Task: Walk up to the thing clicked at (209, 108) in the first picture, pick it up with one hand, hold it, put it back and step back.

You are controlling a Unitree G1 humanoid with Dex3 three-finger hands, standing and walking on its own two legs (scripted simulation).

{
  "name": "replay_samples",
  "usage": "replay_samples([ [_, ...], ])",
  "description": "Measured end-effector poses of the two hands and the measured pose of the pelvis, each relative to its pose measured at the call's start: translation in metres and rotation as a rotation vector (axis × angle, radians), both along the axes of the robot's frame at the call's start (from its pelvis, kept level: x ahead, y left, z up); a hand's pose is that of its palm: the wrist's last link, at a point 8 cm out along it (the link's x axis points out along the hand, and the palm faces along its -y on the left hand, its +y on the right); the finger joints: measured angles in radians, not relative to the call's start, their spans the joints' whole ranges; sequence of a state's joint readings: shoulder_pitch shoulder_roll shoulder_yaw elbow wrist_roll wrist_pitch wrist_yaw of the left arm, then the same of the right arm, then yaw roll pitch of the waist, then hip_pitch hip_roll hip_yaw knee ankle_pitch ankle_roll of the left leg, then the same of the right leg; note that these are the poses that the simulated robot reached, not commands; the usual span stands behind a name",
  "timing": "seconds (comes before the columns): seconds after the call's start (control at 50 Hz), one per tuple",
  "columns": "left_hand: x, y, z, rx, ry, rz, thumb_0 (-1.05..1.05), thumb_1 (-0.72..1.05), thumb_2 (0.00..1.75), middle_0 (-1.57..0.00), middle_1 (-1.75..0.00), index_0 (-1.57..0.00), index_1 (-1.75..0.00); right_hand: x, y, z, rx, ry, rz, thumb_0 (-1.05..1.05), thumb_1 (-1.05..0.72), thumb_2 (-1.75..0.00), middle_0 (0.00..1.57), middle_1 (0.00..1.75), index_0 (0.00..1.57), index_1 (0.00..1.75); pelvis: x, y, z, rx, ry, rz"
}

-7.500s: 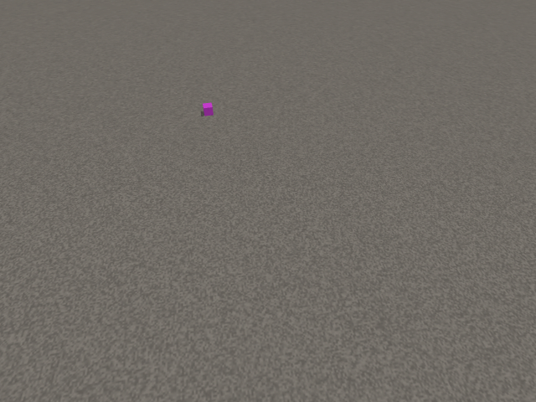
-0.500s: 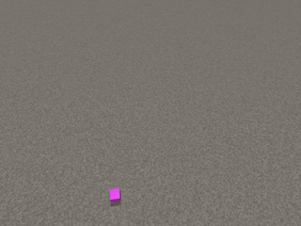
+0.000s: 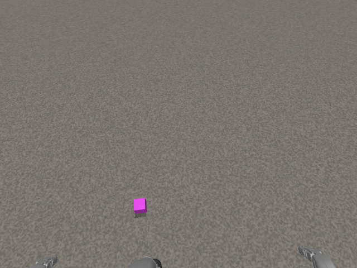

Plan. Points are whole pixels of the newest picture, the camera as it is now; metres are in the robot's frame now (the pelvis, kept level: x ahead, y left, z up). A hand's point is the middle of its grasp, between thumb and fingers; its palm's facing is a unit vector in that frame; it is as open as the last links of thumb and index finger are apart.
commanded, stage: walk up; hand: left
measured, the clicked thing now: (140, 205) +0.48 +0.23 -0.73
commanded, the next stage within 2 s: none
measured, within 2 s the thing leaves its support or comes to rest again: neither
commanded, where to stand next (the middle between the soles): +0.08 -0.01 m, yaw +1 degrees
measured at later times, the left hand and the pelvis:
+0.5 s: hand out of the picture +0.05 +0.29 -0.14, palm faces +0.01 -0.92 -0.39, open 7.4 cm; pelvis +0.02 +0.01 +0.01, yaw +3 degrees
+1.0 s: hand out of the picture +0.10 +0.31 -0.15, palm faces +0.02 -0.92 -0.39, open 7.4 cm; pelvis -0.02 +0.04 +0.00, yaw +2 degrees
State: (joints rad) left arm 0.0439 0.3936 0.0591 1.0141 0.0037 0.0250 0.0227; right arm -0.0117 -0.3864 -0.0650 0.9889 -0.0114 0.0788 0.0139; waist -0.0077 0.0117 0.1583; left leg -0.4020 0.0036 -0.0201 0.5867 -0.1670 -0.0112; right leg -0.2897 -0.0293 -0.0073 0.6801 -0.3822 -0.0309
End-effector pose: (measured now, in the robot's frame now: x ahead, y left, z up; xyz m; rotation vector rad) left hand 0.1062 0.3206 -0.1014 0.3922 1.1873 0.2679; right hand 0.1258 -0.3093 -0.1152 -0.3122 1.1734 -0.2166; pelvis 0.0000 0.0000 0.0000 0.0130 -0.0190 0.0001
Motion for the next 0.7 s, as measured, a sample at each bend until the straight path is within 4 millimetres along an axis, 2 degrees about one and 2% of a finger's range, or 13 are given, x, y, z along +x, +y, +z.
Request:
replay_samples([
  [0.08,-0.039,-0.004,0.002,0.024,0.035,0.003,0.00,0.91,0.89,-0.21,-0.30,-0.20,-0.30,-0.003,-0.006,-0.006,-0.010,-0.017,0.018,0.01,-0.91,-0.90,0.20,0.30,0.20,0.30,-0.015,-0.003,-0.003,0.005,-0.007,-0.001],
  [0.16,-0.070,-0.002,0.010,0.030,0.074,0.032,0.00,0.90,0.89,-0.21,-0.30,-0.20,-0.30,-0.022,-0.001,-0.005,0.011,0.005,0.042,0.01,-0.91,-0.90,0.20,0.30,0.20,0.30,-0.023,0.001,0.004,0.005,-0.002,0.021],
  [0.24,-0.084,0.005,0.012,0.004,0.029,0.055,0.00,0.90,0.89,-0.21,-0.30,-0.20,-0.30,-0.048,0.010,-0.004,0.019,0.093,0.083,0.01,-0.91,-0.90,0.20,0.30,0.20,0.30,-0.018,0.007,0.006,0.003,0.004,0.066],
  [0.34,-0.096,0.019,0.001,-0.027,0.047,0.080,0.00,0.90,0.89,-0.21,-0.30,-0.20,-0.30,-0.065,0.023,0.004,0.003,0.084,0.081,0.01,-0.91,-0.90,0.20,0.30,0.20,0.30,-0.008,0.017,0.004,0.027,-0.015,0.068],
  [0.4,-0.089,0.018,0.003,-0.046,0.066,0.067,0.01,0.91,0.89,-0.21,-0.30,-0.20,-0.30,-0.072,0.023,0.015,-0.004,0.068,0.058,0.01,-0.91,-0.90,0.21,0.30,0.20,0.30,0.002,0.016,0.010,0.016,-0.021,0.066],
  [0.48,-0.067,0.013,0.003,-0.053,0.056,0.035,0.01,0.91,0.89,-0.21,-0.30,-0.20,-0.30,-0.070,0.013,0.018,-0.025,0.064,0.034,0.01,-0.90,-0.90,0.21,0.30,0.20,0.31,0.015,0.012,0.011,0.007,-0.031,0.053],
  [0.58,-0.030,0.002,-0.004,-0.025,-0.003,0.024,0.01,0.91,0.89,-0.21,-0.30,-0.20,-0.30,-0.045,-0.001,-0.003,-0.027,0.068,0.003,0.01,-0.91,-0.90,0.20,0.30,0.20,0.30,0.024,0.003,-0.004,-0.014,-0.047,0.044],
  [0.7,0.005,-0.008,0.003,-0.024,-0.087,-0.031,0.00,0.90,0.89,-0.21,-0.30,-0.20,-0.30,-0.016,0.009,-0.008,-0.016,0.030,0.025,0.01,-0.91,-0.90,0.20,0.30,0.20,0.30,0.012,0.009,-0.003,-0.006,-0.033,0.043],
])
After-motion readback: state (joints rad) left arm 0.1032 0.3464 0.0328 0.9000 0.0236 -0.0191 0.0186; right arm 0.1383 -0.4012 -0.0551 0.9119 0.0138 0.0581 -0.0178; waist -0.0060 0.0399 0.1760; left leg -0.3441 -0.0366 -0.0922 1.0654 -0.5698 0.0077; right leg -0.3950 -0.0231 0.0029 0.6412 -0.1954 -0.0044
